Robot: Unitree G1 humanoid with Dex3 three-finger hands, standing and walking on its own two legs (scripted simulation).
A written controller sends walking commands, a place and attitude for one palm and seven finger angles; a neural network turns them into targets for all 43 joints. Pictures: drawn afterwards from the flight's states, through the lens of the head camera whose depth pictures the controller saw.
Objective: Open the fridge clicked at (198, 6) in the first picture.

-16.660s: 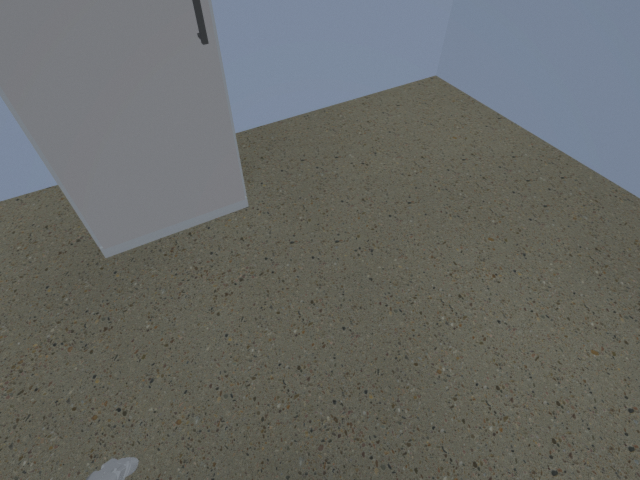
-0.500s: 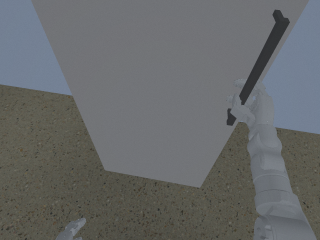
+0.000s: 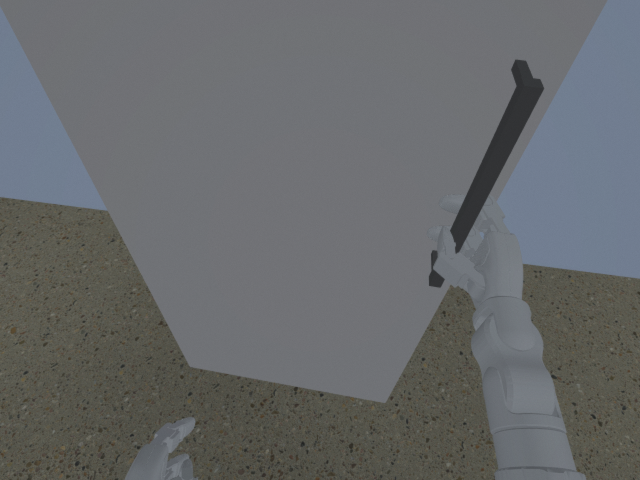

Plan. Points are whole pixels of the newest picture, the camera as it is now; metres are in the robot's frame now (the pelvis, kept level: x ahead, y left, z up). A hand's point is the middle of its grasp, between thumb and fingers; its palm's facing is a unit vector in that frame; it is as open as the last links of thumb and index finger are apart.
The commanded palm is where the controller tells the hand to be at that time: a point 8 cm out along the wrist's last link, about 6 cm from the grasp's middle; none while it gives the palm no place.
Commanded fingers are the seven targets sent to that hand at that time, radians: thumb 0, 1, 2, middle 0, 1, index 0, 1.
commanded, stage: walk backward, drawing the door open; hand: right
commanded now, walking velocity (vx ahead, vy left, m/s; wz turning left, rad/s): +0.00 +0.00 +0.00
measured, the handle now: (469, 196) +0.42 -0.13 +0.16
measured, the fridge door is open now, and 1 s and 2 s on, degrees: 2 30 68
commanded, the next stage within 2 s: stop walking and hold the door back in 1.96 s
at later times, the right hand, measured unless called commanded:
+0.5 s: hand (425, 341) +0.25 -0.07 +0.12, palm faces +0.02 +0.99 -0.15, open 5.7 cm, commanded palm +0.22 -0.12 +0.12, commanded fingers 0.00 -0.90 -0.90 0.45 1.40 0.45 1.40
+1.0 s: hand (346, 459) +0.14 +0.00 +0.12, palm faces +0.31 +0.93 -0.20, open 6.0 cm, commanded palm +0.09 -0.04 +0.12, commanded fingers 0.00 -0.90 -0.90 0.45 1.40 0.45 1.40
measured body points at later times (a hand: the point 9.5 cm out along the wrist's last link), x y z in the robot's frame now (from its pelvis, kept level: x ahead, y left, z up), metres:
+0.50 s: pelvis +0.00 +0.03 +0.01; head +0.05 +0.06 +0.46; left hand +0.22 +0.21 -0.08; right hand +0.24 -0.13 +0.13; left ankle -0.01 +0.14 -0.73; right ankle -0.07 -0.10 -0.69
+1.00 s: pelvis -0.07 +0.17 +0.00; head -0.04 +0.19 +0.45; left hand +0.16 +0.33 -0.11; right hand +0.12 -0.05 +0.13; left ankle +0.02 +0.21 -0.74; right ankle -0.11 +0.02 -0.67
